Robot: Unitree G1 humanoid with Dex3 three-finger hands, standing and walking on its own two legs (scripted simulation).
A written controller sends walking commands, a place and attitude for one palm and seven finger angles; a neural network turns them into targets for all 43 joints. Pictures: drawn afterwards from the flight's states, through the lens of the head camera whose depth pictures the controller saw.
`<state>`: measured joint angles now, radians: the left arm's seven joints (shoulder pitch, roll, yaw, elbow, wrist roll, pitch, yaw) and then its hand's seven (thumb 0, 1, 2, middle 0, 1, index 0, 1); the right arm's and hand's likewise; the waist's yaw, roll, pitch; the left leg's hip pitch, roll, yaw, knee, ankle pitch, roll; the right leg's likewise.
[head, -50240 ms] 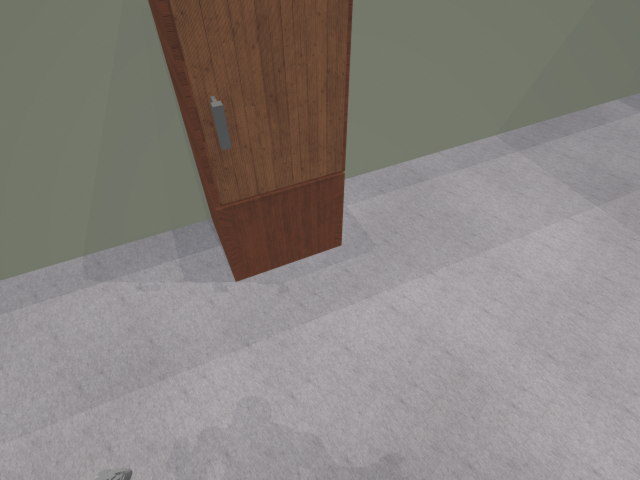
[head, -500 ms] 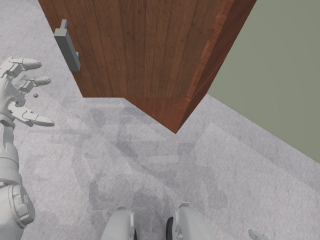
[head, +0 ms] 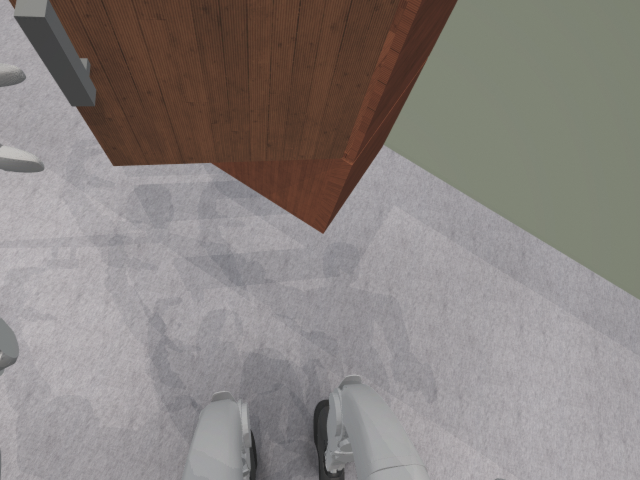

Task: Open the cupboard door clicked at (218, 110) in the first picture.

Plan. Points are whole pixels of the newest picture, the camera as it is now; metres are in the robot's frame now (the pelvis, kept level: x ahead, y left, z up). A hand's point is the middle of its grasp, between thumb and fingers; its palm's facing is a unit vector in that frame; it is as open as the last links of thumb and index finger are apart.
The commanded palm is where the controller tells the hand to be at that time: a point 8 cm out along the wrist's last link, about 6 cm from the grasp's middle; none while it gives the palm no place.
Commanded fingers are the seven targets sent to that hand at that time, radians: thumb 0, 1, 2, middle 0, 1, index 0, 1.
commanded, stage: move the hooked fingers beside the handle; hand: left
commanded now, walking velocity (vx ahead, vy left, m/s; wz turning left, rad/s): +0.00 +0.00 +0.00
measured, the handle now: (63, 43) +0.61 +0.26 +0.06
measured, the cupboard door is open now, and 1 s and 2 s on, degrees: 40 40 39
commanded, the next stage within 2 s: slide the fingers in behind the handle in 1.00 s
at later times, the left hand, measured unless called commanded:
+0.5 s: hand out of the picture +0.55 +0.32 +0.06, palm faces +0.06 -1.00 -0.04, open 14.0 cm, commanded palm +0.55 +0.33 +0.06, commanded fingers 0.00 -0.50 0.30 -0.30 -1.20 -0.30 -1.20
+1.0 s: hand (4, 74) +0.55 +0.30 +0.07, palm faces +0.06 -1.00 -0.04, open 14.0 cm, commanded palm +0.54 +0.33 +0.06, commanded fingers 0.00 -0.50 0.30 -0.30 -1.20 -0.30 -1.20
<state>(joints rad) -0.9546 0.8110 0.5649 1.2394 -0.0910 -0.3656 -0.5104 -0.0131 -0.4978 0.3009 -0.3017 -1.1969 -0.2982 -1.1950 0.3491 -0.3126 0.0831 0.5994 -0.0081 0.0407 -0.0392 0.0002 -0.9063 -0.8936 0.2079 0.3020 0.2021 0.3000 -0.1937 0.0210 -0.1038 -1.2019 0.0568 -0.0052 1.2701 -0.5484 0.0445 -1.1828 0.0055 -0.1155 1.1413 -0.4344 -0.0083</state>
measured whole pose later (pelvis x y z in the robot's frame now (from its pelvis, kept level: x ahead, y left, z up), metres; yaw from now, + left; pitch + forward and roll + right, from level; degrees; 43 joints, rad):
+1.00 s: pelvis +0.01 +0.01 +0.00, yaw -1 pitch +30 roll -7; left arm -1.02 0.87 0.58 1.24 -0.03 -0.33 -0.47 -0.01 -0.50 0.30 -0.30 -1.20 -0.30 -1.19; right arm 0.36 -0.29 0.10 0.56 -0.02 0.10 -0.01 0.00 -0.91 -0.89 0.21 0.30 0.20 0.30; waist -0.24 0.03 -0.10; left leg -1.23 0.07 -0.02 1.27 -0.57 0.05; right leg -1.20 0.02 -0.12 1.11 -0.44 0.00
